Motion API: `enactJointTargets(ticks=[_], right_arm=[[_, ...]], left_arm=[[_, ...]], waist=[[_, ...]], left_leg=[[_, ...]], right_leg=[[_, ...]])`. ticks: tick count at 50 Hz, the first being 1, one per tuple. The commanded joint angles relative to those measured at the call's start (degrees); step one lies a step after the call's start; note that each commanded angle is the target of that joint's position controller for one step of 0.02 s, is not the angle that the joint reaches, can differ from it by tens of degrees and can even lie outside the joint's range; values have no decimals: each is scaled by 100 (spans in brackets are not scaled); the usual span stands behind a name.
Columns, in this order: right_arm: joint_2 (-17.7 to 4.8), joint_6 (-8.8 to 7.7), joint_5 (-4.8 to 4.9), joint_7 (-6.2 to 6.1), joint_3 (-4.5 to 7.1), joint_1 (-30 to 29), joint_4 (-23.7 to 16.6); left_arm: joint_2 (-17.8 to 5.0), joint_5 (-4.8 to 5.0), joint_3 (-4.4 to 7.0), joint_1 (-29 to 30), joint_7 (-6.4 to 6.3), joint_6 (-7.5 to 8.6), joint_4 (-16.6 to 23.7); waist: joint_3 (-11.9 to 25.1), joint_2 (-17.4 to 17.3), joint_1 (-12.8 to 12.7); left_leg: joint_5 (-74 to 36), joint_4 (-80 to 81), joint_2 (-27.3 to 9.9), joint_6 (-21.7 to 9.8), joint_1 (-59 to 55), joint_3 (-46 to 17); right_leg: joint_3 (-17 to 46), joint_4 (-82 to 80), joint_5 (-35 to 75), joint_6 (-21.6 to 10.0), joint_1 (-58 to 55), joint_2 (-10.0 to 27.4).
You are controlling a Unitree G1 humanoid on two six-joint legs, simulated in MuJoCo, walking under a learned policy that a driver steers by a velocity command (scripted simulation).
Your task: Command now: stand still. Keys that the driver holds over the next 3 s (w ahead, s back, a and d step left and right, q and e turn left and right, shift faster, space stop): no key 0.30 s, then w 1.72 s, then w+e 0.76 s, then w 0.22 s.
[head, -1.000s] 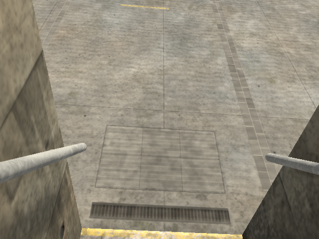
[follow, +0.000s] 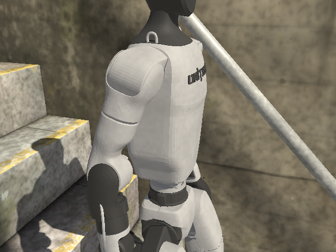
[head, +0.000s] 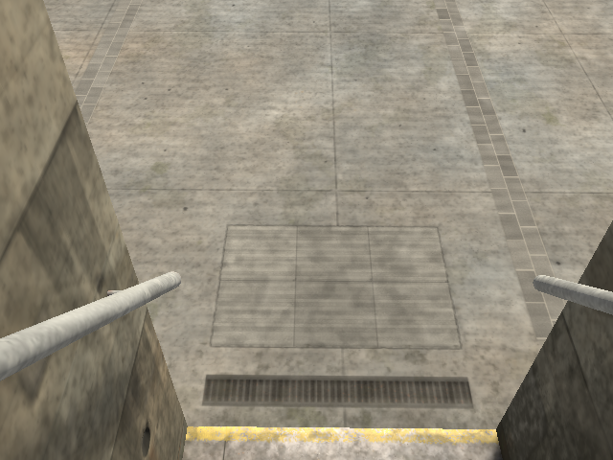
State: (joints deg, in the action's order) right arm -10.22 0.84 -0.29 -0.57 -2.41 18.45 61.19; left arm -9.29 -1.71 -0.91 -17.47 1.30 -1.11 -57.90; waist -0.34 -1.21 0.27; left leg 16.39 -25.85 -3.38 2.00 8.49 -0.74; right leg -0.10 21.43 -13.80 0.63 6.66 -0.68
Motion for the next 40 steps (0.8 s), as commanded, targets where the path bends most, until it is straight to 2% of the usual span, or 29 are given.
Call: enactJointTargets(ticks=[1, 7, 8, 12, 13, 14, 15, 16, 17, 18, 19, 21, 23, 24, 25, 26, 27, 28, 30, 31, 32, 33, 34, 35, 36, 37, 38, 39, 40], right_arm=[[-417, -25, -18, -3, 70, 254, -178], [-371, -30, -2, -13, 65, 361, -238], [-370, -31, -18, -10, 62, 253, -286], [-354, -39, 2, -18, 57, 350, -281], [-349, -44, 42, -25, 51, 303, -230], [-363, -47, 50, -33, 51, 314, -219], [-422, -55, 130, -51, 65, 293, -182], [-398, -50, 119, -62, 60, 284, -172], [-443, -46, 144, -79, 107, 412, -146], [-596, -19, 162, -108, 227, 481, -50], [-680, 1, 179, -110, 306, 468, -38], [-657, -14, 199, -99, 392, 486, -60], [-834, 2, 129, -92, 523, 668, -49], [-910, 9, 88, -99, 577, 771, -48], [-951, 0, 44, -100, 613, 945, -28], [-937, -5, -54, -63, 618, 553, -238], [-882, -28, -29, -62, 667, 312, -268], [-684, -134, -113, -69, 611, 181, -306], [-660, -217, -103, -91, 626, 153, -277], [-650, -245, -46, -103, 622, -76, -397], [-777, -542, -799, 227, 620, -396, -1062], [-707, -754, -814, 302, 670, -1064, -1444], [-772, -507, -83, -42, 687, -1126, -1170], [-631, -415, 40, -82, 632, -602, -1099], [-575, -373, 97, -43, 648, 57, -807], [-489, -257, 10, -17, 637, 291, -642], [-349, -154, 57, -26, 608, 814, -458], [-172, -407, -1390, 241, 358, 1257, -441], [-346, -464, -1384, 387, 459, 1116, -519]], left_arm=[[-405, -1, 65, -257, 18, 34, 144], [-422, 2, 81, -175, 27, 40, 173], [-447, 49, 118, -211, 9, 50, 103], [-439, 45, 135, -197, -8, 57, 91], [-456, 109, 140, -120, -54, 17, 91], [-428, 110, 131, -159, -74, 1, 85], [-442, 51, 127, -184, -47, 20, 96], [-433, 46, 124, -153, -41, 19, 105], [-445, 31, 134, -174, -64, -8, 57], [-489, 52, 180, -88, -84, -52, 137], [-503, 85, 198, -88, -91, -68, 196], [-478, 47, 231, -63, -109, -59, 280], [-394, -49, 236, -146, -97, -31, 300], [-341, -92, 223, -178, -80, -11, 297], [-330, -165, 225, -171, -85, 30, 274], [-329, -149, 226, -84, -83, 116, 366], [-406, -68, 277, -272, -98, 112, 312], [-503, -34, 309, -156, -121, 231, 400], [-765, -14, 414, -555, -141, 296, 285], [-953, -7, 464, -815, -130, 290, 287], [-1169, -302, 575, -1707, 28, 673, 173], [-1128, -350, 547, -2771, 55, 928, -222], [-1383, -27, 533, -1916, -114, 626, -80], [-1259, 29, 498, -1528, -121, 471, 145], [-1271, -104, 504, -1128, -129, 344, 246], [-1105, -56, 448, -749, -186, 233, 356], [-1054, -16, 407, -283, -208, 214, 484], [315, -205, 45, -761, -300, 490, 668], [204, -162, -41, -672, -344, 617, 644]], waist=[[-398, -26, -4], [-352, 154, 49], [-423, 245, 16], [-261, 131, 64], [-357, 219, 50], [-288, 129, 40], [-224, 56, -7], [-113, 41, 11], [-97, 123, 62], [-254, -97, 74], [-176, -173, 37], [-455, -369, 89], [-735, -627, 119], [-811, -599, 131], [-878, -547, 197], [-966, -680, 159], [-754, -482, 57], [-270, -217, 89], [-171, 247, -18], [-225, 661, -217], [-515, 1809, -716], [-782, 1581, -1196], [-1060, 911, -590], [-714, 782, -427], [-375, 986, -188], [-304, 1039, -6], [-344, 965, 446], [-870, 220, -216], [-563, 278, -29]], left_leg=[[-837, 459, -476, -151, 323, -450], [-985, 491, -511, -152, 263, -464], [-1227, 464, -518, -135, 288, -432], [-1461, 432, -532, -128, 133, -408], [-1786, 470, -598, -136, 192, -429], [-1907, 440, -605, -134, 121, -416], [-1906, 389, -613, -156, 108, -430], [-1568, 426, -564, -183, 46, -397], [-974, 514, -540, -229, 82, -355], [-430, 519, -354, -319, 182, -215], [281, 424, -256, -411, 258, -164], [1617, 542, -232, -622, 549, -321], [2420, 577, -471, -920, 658, -771], [2457, 547, -677, -1077, 621, -1081], [2176, 527, -847, -1225, 535, -1330], [1572, 273, -715, -1164, 506, -1284], [783, -369, -498, -1120, 668, -903], [-220, -765, -170, -926, 454, -502], [-509, -1685, 152, -733, 915, -27], [-159, -2285, 290, -633, 1670, 156], [1642, -3146, 719, -786, 3049, 553], [2481, -3988, 719, -798, 4399, -98], [1974, -3528, 285, -656, 5068, -24], [1627, -3026, 184, -490, 4277, 110], [811, -3023, 117, -433, 3353, 147], [238, -3242, 269, -382, 2383, 376], [-342, -3021, 424, -346, 1295, 583], [-1742, -1991, -452, -719, 2864, -907], [-1832, -940, -614, -1144, 3160, -1118]], right_leg=[[806, -482, 761, -218, 105, 818], [793, -436, 782, -198, 106, 791], [741, -466, 935, -166, 152, 768], [748, -422, 1044, -162, 65, 777], [683, -444, 1080, -142, 124, 717], [705, -453, 1091, -134, 84, 732], [647, -435, 1002, -88, 53, 711], [625, -463, 746, -92, 33, 663], [667, -482, 352, -120, 27, 610], [410, -204, -49, -208, 170, 448], [275, 88, -572, -299, 234, 323], [16, 564, -1384, -419, 741, 52], [-161, 1069, -1711, -459, 1319, -43], [-217, 1281, -1671, -454, 1623, -76], [-237, 1355, -1610, -437, 1874, -75], [-240, 1260, -1225, -395, 2045, 8], [-267, 1184, -1023, -386, 1579, 45], [-169, 1199, -1122, -277, 1175, -53], [216, 1394, -248, -420, 607, 116], [730, 1312, 484, -620, 66, 400], [1247, 662, 631, -1427, -328, 865], [2883, 372, 576, -2160, -832, 1838], [2767, 1008, 3501, -1746, -1302, 1920], [2285, 1236, 4179, -1585, -1039, 1851], [1891, 1301, 2572, -1417, -401, 1623], [1713, 1441, 2003, -1303, 602, 1439], [1255, 1727, 1215, -1105, 1761, 1195], [851, 3395, -1633, -1011, 2102, 1161], [665, 4340, -2264, -974, 1934, 943]])
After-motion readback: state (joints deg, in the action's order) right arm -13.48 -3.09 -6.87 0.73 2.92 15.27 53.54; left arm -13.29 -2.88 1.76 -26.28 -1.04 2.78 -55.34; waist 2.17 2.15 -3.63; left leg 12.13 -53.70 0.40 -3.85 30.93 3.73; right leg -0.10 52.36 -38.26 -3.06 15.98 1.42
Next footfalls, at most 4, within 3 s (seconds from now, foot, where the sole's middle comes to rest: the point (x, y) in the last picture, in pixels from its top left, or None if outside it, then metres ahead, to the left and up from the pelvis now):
0.80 left None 0.15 0.10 -0.79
1.08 left None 0.23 0.12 -1.00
1.42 right None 0.47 -0.05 -1.24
2.06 left None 0.68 0.11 -1.47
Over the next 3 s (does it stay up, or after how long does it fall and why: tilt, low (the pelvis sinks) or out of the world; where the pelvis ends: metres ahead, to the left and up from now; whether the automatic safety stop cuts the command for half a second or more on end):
stays up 1.14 0.02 -1.16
